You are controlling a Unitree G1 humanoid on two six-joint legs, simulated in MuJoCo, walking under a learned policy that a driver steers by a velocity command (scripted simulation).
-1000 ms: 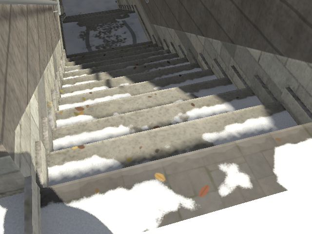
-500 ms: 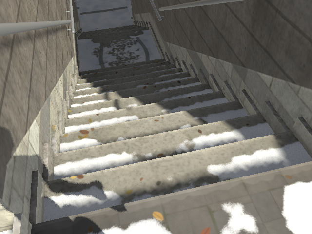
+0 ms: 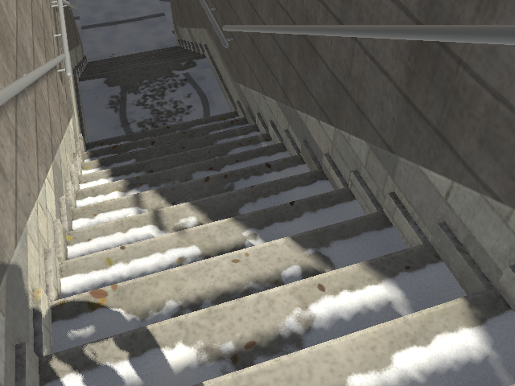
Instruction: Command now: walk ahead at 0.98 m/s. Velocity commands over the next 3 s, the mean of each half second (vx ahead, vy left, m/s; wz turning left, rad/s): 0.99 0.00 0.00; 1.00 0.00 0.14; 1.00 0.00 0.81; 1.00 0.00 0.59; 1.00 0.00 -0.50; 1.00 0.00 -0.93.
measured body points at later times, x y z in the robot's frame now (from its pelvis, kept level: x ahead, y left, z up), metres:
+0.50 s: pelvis +0.44 +0.02 -0.10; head +0.43 +0.03 +0.35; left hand +0.38 +0.30 -0.24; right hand +0.62 -0.23 -0.19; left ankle +0.52 +0.09 -0.84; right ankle +0.30 -0.09 -0.71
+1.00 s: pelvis +0.87 +0.01 -0.37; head +0.86 +0.02 +0.08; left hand +0.91 +0.26 -0.51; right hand +0.84 -0.24 -0.51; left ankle +0.77 +0.15 -0.92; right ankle +0.86 -0.06 -1.07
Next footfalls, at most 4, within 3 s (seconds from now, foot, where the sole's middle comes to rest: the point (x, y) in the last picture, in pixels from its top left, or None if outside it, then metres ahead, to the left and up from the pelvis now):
0.18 right None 0.32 -0.10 -0.77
0.52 left None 0.51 0.09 -0.94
0.86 right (277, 313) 0.91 -0.06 -1.11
1.26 left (233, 275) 1.18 0.11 -1.28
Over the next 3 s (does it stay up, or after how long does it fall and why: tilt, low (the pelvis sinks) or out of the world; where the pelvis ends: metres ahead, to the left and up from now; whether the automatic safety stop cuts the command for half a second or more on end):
stays up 2.36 0.81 -1.22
